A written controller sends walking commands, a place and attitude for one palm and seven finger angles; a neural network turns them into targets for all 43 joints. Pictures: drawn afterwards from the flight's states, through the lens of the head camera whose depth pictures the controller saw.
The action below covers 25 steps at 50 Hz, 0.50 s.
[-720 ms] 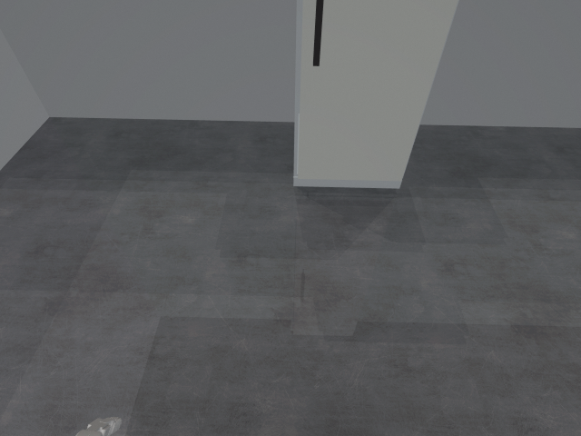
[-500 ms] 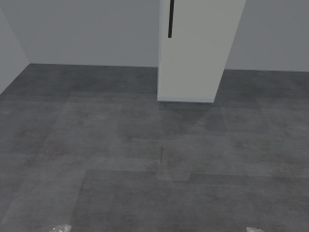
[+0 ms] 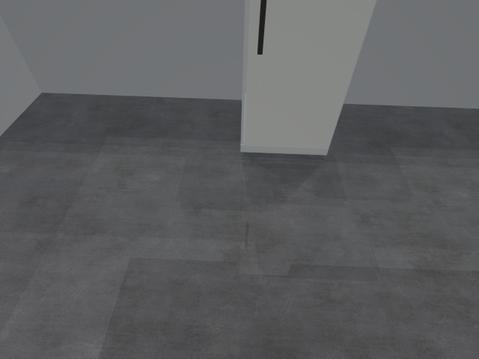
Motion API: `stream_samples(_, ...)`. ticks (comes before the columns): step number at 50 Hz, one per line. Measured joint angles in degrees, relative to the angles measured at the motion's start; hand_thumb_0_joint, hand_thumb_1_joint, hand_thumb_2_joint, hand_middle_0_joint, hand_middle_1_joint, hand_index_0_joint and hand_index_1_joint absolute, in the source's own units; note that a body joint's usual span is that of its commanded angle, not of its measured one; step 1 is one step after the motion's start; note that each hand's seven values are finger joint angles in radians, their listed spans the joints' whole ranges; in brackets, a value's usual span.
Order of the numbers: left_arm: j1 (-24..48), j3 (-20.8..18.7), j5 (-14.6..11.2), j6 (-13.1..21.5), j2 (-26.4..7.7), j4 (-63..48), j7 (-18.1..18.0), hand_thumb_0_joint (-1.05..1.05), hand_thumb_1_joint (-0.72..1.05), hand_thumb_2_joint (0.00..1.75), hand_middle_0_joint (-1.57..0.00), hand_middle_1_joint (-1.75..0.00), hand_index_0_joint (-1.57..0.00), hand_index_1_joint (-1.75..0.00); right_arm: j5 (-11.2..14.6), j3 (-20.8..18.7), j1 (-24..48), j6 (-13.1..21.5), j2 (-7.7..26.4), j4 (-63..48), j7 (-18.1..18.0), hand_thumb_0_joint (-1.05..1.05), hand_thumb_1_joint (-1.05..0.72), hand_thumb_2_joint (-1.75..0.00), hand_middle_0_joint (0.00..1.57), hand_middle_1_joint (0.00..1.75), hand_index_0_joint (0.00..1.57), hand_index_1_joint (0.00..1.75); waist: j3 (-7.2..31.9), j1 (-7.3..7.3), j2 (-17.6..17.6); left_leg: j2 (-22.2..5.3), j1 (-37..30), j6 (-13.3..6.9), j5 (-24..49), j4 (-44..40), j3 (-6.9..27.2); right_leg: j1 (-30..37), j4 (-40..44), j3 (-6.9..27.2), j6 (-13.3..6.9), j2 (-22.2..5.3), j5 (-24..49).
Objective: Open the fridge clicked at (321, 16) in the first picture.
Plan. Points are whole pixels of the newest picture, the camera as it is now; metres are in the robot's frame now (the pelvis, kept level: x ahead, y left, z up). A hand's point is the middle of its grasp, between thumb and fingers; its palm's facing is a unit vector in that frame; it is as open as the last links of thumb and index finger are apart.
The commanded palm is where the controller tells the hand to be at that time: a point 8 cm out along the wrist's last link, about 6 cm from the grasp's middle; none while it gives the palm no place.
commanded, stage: stand and wait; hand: left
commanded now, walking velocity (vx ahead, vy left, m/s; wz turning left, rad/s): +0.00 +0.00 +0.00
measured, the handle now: (262, 11) +1.37 -0.02 +0.08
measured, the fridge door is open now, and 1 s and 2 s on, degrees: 0 0 0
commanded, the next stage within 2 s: look at it before walking up in 0.10 s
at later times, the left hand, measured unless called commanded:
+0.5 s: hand out of the picture +0.07 +0.25 -0.16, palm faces -0.03 -0.94 -0.33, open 7.4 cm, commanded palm none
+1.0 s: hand out of the picture +0.06 +0.23 -0.17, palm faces -0.04 -0.96 -0.29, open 7.4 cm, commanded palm none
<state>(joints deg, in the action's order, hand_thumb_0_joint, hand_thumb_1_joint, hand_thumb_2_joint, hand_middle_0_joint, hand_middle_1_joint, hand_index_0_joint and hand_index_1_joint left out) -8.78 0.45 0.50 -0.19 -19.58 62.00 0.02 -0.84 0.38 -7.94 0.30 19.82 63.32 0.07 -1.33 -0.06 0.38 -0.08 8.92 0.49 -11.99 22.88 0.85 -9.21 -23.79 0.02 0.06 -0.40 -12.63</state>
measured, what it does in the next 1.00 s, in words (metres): stands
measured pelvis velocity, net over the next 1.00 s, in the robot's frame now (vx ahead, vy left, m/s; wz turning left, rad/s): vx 0.02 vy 0.00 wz -0.05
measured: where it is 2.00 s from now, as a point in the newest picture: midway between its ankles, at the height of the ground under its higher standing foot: (256, 333)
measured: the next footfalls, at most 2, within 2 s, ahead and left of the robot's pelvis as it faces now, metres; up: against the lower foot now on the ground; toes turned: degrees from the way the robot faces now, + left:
left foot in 1.54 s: +0.38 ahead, +0.08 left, +0.00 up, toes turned -7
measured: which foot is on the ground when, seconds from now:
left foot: down 0.00-1.00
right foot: down 0.00-1.00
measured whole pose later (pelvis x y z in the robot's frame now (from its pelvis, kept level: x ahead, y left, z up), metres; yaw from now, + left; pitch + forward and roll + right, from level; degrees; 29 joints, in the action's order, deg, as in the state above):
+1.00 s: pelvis +0.02 +0.00 +0.00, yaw -3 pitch -1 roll +0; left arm -13.2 -0.1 1.2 -1.7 -17.0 61.8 0.6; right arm -1.5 0.4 -9.5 -0.2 16.9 62.6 0.2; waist 1.2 1.0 0.3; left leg -0.9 8.9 0.2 -16.2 25.7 -1.7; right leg -10.5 -27.3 2.4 -0.3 0.4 -17.0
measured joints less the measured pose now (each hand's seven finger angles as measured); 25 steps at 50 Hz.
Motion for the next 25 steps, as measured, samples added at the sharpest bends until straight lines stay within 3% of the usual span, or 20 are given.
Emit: stream_samples(25, 0.5, 0.1, 0.2, 0.1, 0.1, 0.3, 0.0, 0.01, 0.9, 0.9, -0.21, -0.3, -0.2, -0.3, 0.1, 0.1, 0.7, 0.4, -0.4, 0.4, 0.2, 0.0, -0.9, -0.89, 0.21, 0.3, 0.2, 0.3, -0.1, 0.08, 0.1, 0.4, -0.2, -0.4, 0.8, -1.5, -0.3, 0.1, 1.4, 0.3, 0.4, -0.4, 0.8)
